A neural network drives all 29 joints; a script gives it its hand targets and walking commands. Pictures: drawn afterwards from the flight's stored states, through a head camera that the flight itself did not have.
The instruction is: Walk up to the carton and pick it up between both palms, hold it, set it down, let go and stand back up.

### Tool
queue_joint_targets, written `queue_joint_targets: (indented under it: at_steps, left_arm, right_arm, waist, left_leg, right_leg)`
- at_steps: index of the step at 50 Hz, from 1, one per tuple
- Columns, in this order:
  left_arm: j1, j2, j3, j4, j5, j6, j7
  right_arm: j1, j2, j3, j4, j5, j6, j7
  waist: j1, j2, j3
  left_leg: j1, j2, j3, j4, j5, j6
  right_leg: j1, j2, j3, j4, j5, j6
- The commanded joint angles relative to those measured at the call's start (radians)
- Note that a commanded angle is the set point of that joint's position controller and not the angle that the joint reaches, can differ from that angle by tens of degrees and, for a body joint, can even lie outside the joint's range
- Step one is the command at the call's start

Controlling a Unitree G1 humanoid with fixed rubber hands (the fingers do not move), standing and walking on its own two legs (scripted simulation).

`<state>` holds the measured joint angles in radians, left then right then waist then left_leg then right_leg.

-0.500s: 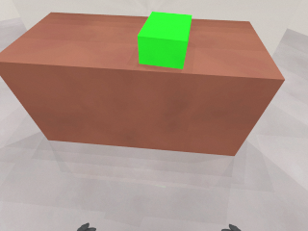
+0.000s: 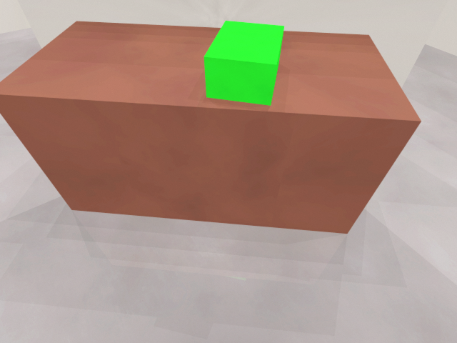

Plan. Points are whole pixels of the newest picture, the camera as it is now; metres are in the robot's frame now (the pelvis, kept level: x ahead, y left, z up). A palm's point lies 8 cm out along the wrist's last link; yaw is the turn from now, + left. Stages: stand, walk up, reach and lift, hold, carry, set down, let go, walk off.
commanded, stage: stand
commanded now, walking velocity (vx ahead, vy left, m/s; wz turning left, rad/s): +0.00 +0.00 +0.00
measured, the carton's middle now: (246, 60) +1.01 -0.05 +0.02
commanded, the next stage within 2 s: walk up in 0.64 s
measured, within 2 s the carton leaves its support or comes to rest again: neither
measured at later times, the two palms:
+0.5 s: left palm out of the picture +0.03 +0.22 -0.13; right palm out of the picture +0.03 -0.23 -0.13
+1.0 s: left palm out of the picture +0.00 +0.22 -0.14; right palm out of the picture -0.01 -0.23 -0.14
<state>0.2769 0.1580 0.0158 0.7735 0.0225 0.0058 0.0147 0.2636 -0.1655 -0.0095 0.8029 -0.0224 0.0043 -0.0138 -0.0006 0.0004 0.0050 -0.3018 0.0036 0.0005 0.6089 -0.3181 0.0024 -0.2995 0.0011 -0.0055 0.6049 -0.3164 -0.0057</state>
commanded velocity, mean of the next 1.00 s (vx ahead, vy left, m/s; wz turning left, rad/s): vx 0.00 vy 0.00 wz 0.00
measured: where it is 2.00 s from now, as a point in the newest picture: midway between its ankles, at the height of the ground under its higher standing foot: (242, 310)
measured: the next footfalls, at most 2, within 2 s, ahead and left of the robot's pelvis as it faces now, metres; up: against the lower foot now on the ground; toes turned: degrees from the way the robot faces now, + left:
left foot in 1.48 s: +0.38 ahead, +0.08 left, +0.00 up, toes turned +3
right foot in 1.96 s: +0.50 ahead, -0.17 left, +0.00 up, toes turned -9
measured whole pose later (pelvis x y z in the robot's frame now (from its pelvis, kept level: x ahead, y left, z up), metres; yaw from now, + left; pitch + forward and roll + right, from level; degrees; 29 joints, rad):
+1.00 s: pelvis +0.02 +0.00 +0.01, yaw -1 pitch -1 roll +1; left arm 0.39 0.16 0.04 1.05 0.04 -0.02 0.01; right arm 0.38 -0.15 -0.04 1.06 -0.04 -0.03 -0.01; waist -0.01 -0.01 0.00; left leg -0.20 0.00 0.01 0.57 -0.43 0.04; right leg -0.23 0.00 0.01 0.61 -0.47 -0.03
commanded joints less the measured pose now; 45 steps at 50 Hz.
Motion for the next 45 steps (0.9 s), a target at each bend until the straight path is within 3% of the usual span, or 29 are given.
queue_joint_targets:
  at_steps: [1, 41, 42, 43, 44, 45]
  left_arm:
    - [0.017, 0.099, 0.031, -0.043, -0.001, -0.023, 0.008]
    - [0.085, 0.034, 0.025, 0.303, -0.008, -0.019, 0.029]
    - [0.160, 0.144, 0.050, 0.264, 0.024, -0.035, 0.014]
    - [0.134, 0.167, 0.064, 0.263, 0.024, -0.035, 0.011]
    - [0.127, 0.148, 0.059, 0.258, 0.020, -0.032, 0.007]
    - [0.114, 0.112, 0.049, 0.247, 0.010, -0.034, 0.004]
  right_arm:
    - [0.014, -0.097, -0.031, -0.046, 0.001, -0.020, -0.008]
    - [0.087, -0.032, -0.026, 0.289, 0.009, -0.015, -0.030]
    - [0.161, -0.134, -0.050, 0.245, -0.031, -0.032, -0.014]
    - [0.142, -0.161, -0.066, 0.243, -0.032, -0.033, -0.011]
    - [0.145, -0.143, -0.062, 0.241, -0.028, -0.031, -0.008]
    - [0.151, -0.112, -0.055, 0.235, -0.017, -0.034, -0.007]
  waist:
    - [0.000, 0.000, -0.023]
    - [0.000, 0.000, 0.077]
    - [0.002, 0.000, -0.041]
    - [0.000, 0.002, 0.080]
    - [-0.004, 0.004, 0.144]
    - [-0.010, 0.010, 0.192]
  left_leg:
    - [0.016, 0.050, -0.069, -0.125, 0.141, 0.042]
    - [0.097, 0.067, -0.069, -0.238, 0.174, 0.030]
    - [0.131, 0.048, -0.092, -0.178, -0.392, 0.069]
    - [0.042, 0.058, -0.142, -0.185, -0.504, 0.085]
    - [0.000, 0.078, -0.169, -0.194, -0.537, 0.092]
    - [-0.009, 0.096, -0.190, -0.195, -0.498, 0.097]
  right_leg:
    - [0.014, -0.054, 0.075, -0.122, 0.142, -0.044]
    - [0.094, -0.071, 0.075, -0.237, 0.170, -0.031]
    - [0.114, -0.049, 0.101, -0.177, -0.400, -0.065]
    - [0.004, -0.059, 0.147, -0.182, -0.510, -0.078]
    - [-0.060, -0.070, 0.166, -0.178, -0.532, -0.080]
    - [-0.103, -0.072, 0.162, -0.152, -0.477, -0.074]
